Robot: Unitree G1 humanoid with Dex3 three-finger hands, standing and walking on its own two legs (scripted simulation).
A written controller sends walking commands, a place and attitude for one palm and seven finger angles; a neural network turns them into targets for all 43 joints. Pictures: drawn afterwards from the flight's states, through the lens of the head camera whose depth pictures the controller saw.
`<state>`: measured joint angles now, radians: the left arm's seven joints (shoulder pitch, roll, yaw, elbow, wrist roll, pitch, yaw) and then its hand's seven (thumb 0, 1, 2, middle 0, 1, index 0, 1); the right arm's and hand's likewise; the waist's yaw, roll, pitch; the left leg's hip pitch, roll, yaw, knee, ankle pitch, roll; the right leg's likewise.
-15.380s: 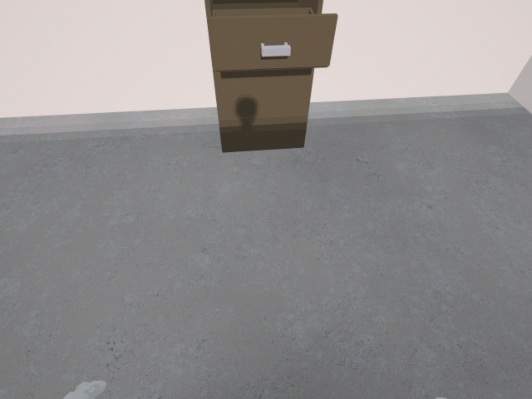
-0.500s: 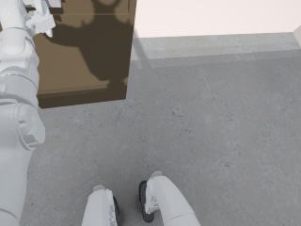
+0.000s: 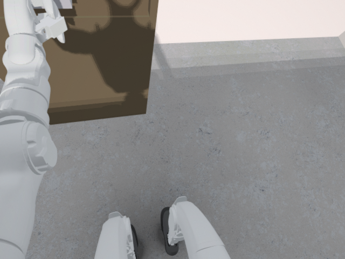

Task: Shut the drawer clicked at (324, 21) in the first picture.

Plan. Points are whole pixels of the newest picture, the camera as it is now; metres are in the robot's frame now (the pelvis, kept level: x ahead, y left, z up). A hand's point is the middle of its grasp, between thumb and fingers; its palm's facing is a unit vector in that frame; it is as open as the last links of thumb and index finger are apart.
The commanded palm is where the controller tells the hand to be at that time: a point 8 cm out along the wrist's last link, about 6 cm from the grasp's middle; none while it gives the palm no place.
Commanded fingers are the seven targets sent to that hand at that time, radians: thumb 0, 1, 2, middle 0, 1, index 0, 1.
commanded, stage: pull the fist back off the drawer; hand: left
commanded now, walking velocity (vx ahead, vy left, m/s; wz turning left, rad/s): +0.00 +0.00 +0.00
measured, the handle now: out of the picture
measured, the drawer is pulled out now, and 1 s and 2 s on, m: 0.00 0.00 0.00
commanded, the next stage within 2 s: draw the hand back to the body in 0.24 s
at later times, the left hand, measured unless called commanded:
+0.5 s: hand (52, 26) +0.57 +0.14 +0.10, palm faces +0.06 -1.00 -0.05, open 3.2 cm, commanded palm +0.51 +0.19 +0.11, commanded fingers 0.00 0.90 0.90 -1.40 -1.60 -1.40 -1.60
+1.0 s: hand out of the picture +0.39 +0.19 +0.18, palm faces +0.13 -0.97 -0.23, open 3.2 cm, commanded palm +0.35 +0.24 +0.20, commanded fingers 0.00 0.90 0.90 -1.40 -1.60 -1.40 -1.60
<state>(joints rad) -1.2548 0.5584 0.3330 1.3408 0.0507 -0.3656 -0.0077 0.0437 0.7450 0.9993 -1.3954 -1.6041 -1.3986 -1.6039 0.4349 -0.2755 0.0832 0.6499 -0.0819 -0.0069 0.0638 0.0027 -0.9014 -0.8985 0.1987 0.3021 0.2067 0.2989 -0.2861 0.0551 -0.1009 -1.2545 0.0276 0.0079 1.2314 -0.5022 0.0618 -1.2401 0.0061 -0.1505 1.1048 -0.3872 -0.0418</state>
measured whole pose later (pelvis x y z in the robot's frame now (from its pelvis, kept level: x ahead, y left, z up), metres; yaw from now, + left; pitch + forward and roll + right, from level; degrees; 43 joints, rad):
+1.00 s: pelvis +0.07 +0.00 +0.10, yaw +0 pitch +6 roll -1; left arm -0.06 0.28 0.10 0.18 -0.09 -0.12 0.02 0.01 0.89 0.90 -1.40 -1.60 -1.40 -1.60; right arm 0.19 -0.26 0.03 0.54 0.05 0.01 -0.04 0.01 -0.90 -0.90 0.20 0.30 0.20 0.30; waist 0.00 0.05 -0.06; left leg -0.34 -0.02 0.06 0.63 -0.39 0.05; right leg -0.39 0.01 -0.06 0.61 -0.32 -0.02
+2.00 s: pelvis +0.05 +0.00 +0.11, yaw +0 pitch -2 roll -1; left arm 0.54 0.34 0.35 -0.46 -0.05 -0.18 0.11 0.01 0.88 0.90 -1.40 -1.60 -1.41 -1.60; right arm 0.19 -0.24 0.02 0.60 -0.01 -0.09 -0.05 0.01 -0.90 -0.90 0.20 0.30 0.21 0.30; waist 0.02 0.07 0.00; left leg -0.14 -0.01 0.07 0.45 -0.29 0.05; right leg -0.18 0.03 -0.05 0.40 -0.19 -0.03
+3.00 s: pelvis -0.04 +0.01 +0.09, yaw +1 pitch +1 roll -1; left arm 0.57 0.39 0.43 -0.62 0.01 -0.29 0.11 0.01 0.88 0.90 -1.40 -1.60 -1.41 -1.60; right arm 0.17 -0.22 -0.03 0.54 -0.01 -0.08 -0.05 0.01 -0.90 -0.90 0.20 0.30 0.21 0.30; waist -0.01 -0.03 0.06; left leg -0.45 -0.04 0.06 0.70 -0.30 0.08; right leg -0.46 0.04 0.08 0.64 -0.19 0.02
